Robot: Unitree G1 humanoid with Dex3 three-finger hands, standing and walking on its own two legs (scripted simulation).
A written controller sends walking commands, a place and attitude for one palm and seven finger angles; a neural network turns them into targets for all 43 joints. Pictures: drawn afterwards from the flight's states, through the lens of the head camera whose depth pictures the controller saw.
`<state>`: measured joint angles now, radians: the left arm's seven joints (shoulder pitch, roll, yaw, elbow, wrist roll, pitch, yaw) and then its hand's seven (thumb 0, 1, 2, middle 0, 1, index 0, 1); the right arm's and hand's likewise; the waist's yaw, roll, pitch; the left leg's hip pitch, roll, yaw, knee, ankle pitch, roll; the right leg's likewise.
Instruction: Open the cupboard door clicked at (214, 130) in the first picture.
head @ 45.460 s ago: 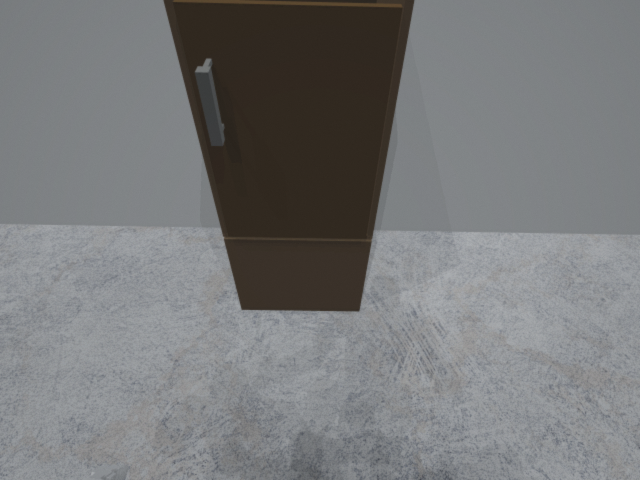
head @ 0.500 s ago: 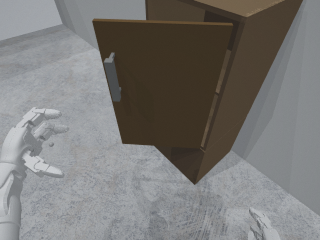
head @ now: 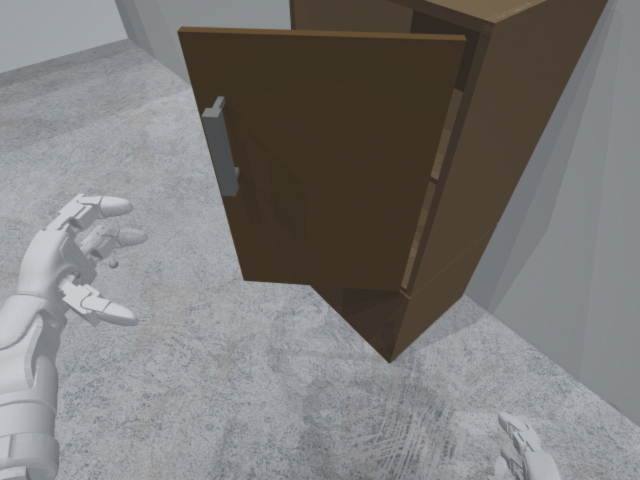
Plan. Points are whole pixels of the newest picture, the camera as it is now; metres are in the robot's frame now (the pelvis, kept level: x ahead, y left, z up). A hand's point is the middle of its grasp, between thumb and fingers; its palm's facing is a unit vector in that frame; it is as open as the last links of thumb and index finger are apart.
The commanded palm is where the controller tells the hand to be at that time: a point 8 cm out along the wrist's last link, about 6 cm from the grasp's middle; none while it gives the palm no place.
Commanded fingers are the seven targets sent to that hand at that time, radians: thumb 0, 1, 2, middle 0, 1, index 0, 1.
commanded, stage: move the hooked fingers beside the handle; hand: left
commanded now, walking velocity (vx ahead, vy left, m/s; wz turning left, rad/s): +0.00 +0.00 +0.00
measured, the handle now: (225, 147) +0.58 +0.20 +0.10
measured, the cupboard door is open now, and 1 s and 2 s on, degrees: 44 44 44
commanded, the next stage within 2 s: none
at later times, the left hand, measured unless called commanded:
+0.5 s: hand (137, 221) +0.39 +0.27 +0.12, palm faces -0.02 -1.00 +0.00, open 14.0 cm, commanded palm +0.38 +0.32 +0.11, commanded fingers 0.00 -0.50 0.30 -0.30 -1.20 -0.30 -1.20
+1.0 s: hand (153, 183) +0.47 +0.28 +0.11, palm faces -0.01 -1.00 +0.00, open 14.0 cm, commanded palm +0.46 +0.33 +0.11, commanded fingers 0.00 -0.50 0.30 -0.30 -1.20 -0.30 -1.20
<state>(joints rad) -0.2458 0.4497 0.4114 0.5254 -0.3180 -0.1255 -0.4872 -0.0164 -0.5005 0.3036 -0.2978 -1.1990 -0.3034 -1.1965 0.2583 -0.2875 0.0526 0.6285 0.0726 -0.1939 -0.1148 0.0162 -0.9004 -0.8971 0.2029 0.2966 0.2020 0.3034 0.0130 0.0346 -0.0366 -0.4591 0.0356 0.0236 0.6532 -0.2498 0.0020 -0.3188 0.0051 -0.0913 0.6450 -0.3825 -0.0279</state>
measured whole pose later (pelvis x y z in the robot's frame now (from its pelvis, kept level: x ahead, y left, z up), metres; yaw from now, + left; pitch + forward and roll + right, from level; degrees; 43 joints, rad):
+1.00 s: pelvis +0.01 +0.02 -0.02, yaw -2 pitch +13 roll -2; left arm -0.80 0.66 0.47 1.15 -0.18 -0.27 -0.47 -0.02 -0.50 0.30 -0.30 -1.20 -0.30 -1.20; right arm 0.39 -0.30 0.04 0.65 0.04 0.00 -0.07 0.01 -0.90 -0.90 0.20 0.30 0.20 0.30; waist -0.11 0.01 -0.07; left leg -0.70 0.05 0.05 0.79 -0.31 0.03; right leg -0.56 0.02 -0.06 0.74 -0.41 -0.01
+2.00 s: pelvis +0.02 +0.02 -0.02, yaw -3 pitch +17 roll -3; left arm -0.93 0.72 0.48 1.23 -0.13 -0.26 -0.45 -0.02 -0.50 0.30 -0.30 -1.20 -0.30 -1.20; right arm 0.39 -0.30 0.04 0.61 0.03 0.10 -0.05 0.01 -0.90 -0.90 0.20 0.30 0.20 0.30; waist -0.15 0.01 -0.10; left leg -0.80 0.07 0.04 0.85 -0.35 0.03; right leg -0.64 0.03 -0.06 0.78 -0.44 0.00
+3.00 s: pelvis +0.02 +0.02 -0.03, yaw -3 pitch +17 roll -3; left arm -0.94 0.62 0.44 1.20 -0.12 -0.27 -0.34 -0.02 -0.50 0.30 -0.30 -1.20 -0.30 -1.20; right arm 0.41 -0.28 0.04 0.63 0.02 0.08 -0.03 0.01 -0.90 -0.90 0.20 0.30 0.20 0.30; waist -0.16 0.02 -0.10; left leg -0.81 0.07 0.04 0.86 -0.36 0.02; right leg -0.65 0.03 -0.06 0.80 -0.44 -0.01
